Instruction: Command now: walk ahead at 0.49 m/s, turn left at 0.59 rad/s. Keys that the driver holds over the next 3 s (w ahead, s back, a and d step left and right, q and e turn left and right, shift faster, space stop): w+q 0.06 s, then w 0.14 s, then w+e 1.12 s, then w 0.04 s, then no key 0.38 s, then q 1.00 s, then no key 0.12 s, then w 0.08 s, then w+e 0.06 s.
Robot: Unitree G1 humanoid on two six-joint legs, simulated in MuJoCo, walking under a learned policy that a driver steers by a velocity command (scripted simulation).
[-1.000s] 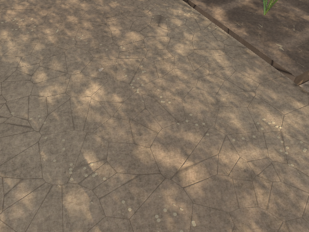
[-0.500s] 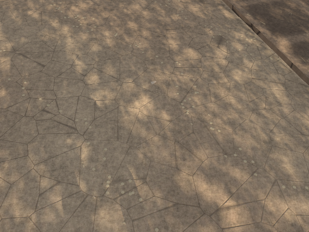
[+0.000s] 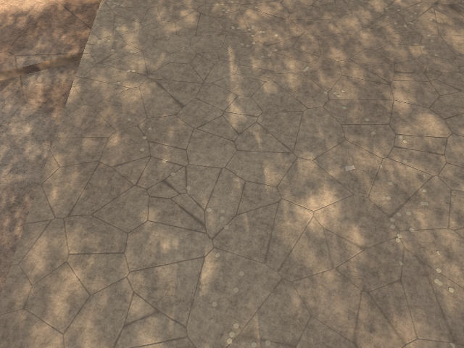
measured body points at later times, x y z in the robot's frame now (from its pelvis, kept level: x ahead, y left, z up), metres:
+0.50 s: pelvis +0.26 +0.08 +0.00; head +0.29 +0.10 +0.45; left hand +0.32 +0.36 -0.14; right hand +0.40 -0.18 -0.10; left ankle +0.29 +0.18 -0.74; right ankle +0.21 -0.08 -0.64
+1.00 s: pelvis +0.52 +0.01 -0.01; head +0.56 -0.01 +0.43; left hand +0.73 +0.24 -0.12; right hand +0.55 -0.28 -0.13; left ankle +0.44 +0.20 -0.63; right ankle +0.57 -0.07 -0.74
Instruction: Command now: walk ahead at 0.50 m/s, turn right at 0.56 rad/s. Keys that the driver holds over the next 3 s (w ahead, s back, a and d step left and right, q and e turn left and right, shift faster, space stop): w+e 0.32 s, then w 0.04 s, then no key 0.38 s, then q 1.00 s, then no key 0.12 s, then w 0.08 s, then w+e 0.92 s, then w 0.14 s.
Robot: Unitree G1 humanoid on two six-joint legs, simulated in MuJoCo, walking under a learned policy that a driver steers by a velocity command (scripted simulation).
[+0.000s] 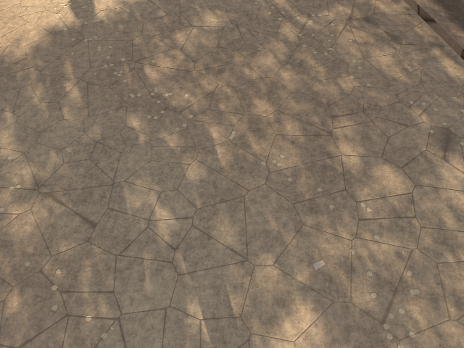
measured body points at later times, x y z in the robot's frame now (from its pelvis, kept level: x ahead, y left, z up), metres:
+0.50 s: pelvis +0.27 +0.04 +0.01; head +0.31 +0.04 +0.45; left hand +0.43 +0.28 -0.11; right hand +0.37 -0.26 -0.08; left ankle +0.36 +0.12 -0.73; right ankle +0.14 -0.06 -0.63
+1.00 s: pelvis +0.36 +0.01 +0.00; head +0.38 +0.00 +0.45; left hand +0.59 +0.22 -0.09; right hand +0.42 -0.28 -0.11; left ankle +0.36 +0.11 -0.72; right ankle +0.36 -0.13 -0.73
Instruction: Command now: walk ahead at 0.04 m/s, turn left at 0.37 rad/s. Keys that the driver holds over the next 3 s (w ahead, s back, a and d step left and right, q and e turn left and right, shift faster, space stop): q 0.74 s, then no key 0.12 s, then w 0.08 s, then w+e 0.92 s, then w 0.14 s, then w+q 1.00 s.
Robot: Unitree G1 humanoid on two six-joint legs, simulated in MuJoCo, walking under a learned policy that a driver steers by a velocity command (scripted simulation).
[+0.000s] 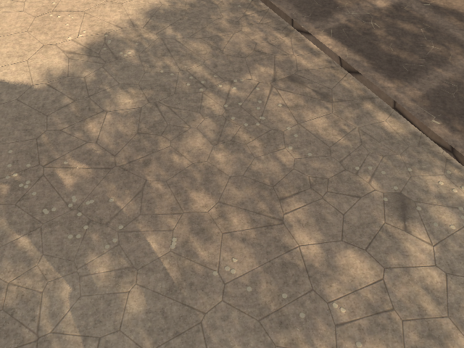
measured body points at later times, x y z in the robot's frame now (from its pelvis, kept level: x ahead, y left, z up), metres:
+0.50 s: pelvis -0.01 +0.03 +0.02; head +0.02 +0.06 +0.46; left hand +0.09 +0.34 -0.09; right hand +0.21 -0.21 -0.07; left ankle +0.00 +0.10 -0.73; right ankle +0.05 -0.14 -0.68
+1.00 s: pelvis +0.00 +0.00 +0.01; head +0.02 +0.01 +0.46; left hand -0.03 +0.30 -0.09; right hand +0.26 -0.16 -0.09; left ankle -0.09 +0.11 -0.71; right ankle +0.05 -0.11 -0.73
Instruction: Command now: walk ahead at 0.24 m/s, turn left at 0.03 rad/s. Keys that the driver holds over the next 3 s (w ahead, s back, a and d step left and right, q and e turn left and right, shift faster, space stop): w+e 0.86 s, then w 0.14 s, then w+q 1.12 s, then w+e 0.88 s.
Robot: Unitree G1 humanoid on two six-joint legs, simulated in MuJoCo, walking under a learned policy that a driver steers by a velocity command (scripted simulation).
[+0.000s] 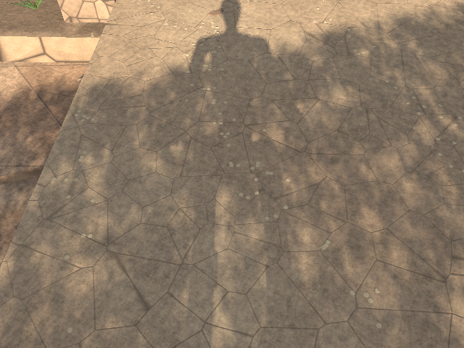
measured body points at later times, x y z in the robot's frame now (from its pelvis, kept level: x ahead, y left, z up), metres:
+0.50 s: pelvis +0.17 -0.03 -0.03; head +0.21 -0.04 +0.42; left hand +0.44 +0.14 -0.11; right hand +0.09 -0.30 -0.15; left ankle -0.02 +0.13 -0.74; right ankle +0.29 -0.16 -0.73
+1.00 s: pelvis +0.45 -0.12 -0.01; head +0.47 -0.14 +0.44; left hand +0.62 +0.12 -0.12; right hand +0.54 -0.43 -0.08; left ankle +0.64 -0.08 -0.73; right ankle +0.29 -0.15 -0.74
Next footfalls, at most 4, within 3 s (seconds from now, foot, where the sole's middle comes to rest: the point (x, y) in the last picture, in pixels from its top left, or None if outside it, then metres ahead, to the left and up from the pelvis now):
0.04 left None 0.02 0.13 -0.78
0.52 right None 0.33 -0.16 -0.78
1.02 left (286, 289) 0.67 -0.10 -0.78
1.48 right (385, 264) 0.76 -0.42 -0.78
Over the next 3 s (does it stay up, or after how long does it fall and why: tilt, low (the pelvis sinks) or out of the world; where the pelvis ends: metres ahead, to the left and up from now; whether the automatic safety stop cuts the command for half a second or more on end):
stays up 1.51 -0.37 -0.01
